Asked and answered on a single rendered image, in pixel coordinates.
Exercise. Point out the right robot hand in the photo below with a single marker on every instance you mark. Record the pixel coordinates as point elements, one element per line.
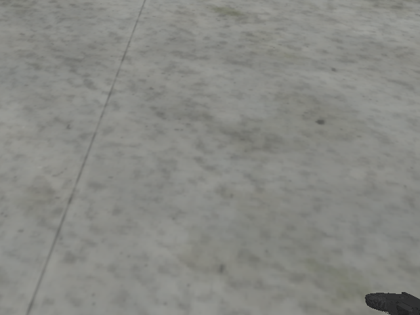
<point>394,304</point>

